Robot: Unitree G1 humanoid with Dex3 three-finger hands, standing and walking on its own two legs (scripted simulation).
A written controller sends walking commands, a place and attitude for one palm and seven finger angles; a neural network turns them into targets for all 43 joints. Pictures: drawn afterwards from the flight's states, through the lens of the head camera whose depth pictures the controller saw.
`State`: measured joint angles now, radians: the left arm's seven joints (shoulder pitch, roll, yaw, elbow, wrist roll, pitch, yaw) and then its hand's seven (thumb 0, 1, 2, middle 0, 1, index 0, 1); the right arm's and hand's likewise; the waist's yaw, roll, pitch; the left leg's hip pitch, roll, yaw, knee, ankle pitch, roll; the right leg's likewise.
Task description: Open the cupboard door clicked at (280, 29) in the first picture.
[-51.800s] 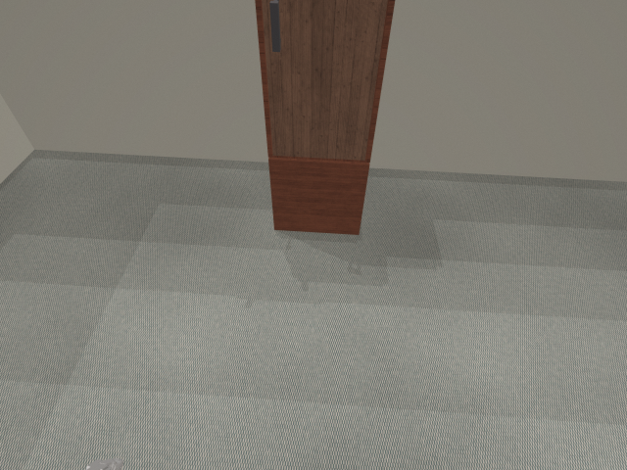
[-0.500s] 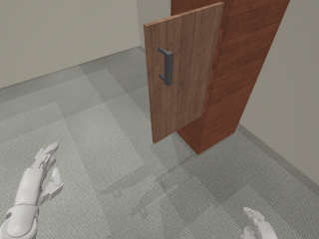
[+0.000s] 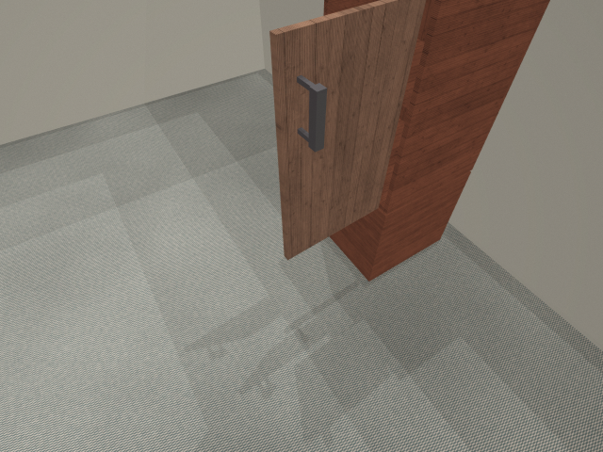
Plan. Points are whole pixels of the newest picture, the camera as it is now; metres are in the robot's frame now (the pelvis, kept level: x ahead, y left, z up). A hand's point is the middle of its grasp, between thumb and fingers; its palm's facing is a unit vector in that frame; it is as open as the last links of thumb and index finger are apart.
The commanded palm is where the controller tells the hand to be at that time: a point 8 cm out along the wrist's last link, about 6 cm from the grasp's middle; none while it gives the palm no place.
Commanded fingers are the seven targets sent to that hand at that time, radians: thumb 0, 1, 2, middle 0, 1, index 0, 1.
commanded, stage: let the arm hang, fingers relaxed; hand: left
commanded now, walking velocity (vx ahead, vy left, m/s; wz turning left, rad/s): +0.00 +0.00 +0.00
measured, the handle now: (309, 114) +0.64 +0.03 +0.11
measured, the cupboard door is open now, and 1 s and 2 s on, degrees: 93 93 93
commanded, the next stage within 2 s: look to check the result in 0.50 s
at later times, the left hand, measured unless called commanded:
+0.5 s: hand out of the picture +0.00 +0.14 -0.18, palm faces +0.06 -0.99 -0.15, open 7.3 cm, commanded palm none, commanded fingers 0.00 0.90 0.90 -0.20 -0.30 -0.20 -0.30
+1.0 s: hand out of the picture -0.01 +0.15 -0.17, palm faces +0.05 -0.98 -0.19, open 7.4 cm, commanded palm none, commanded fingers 0.00 0.90 0.90 -0.20 -0.30 -0.20 -0.30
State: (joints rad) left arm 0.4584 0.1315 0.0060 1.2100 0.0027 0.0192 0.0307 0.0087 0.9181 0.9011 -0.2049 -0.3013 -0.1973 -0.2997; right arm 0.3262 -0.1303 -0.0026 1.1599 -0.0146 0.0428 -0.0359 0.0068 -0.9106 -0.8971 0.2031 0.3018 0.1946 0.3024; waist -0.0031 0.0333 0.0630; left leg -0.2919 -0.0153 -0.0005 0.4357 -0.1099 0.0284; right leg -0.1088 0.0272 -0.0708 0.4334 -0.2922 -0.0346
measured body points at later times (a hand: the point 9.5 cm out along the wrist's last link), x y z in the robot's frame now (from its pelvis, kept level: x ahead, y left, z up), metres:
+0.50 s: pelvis +0.01 -0.01 +0.00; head +0.01 -0.01 +0.45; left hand +0.00 +0.19 -0.16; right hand -0.01 -0.21 -0.17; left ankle +0.08 +0.10 -0.74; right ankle -0.03 -0.10 -0.74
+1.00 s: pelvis +0.03 -0.02 +0.00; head +0.04 -0.02 +0.45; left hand -0.01 +0.20 -0.16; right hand +0.02 -0.23 -0.17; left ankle +0.08 +0.10 -0.74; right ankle -0.03 -0.10 -0.74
